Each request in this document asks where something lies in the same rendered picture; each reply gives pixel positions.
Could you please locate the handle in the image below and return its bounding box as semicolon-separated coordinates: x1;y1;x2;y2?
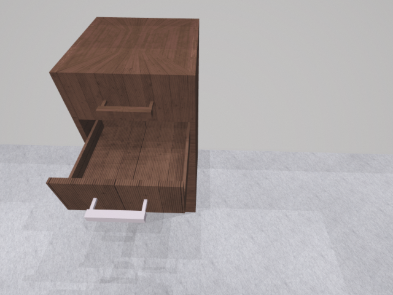
96;106;153;119
84;198;148;223

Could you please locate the cabinet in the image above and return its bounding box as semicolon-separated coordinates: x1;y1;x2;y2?
49;17;199;212

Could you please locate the drawer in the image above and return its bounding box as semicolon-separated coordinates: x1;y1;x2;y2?
46;120;190;213

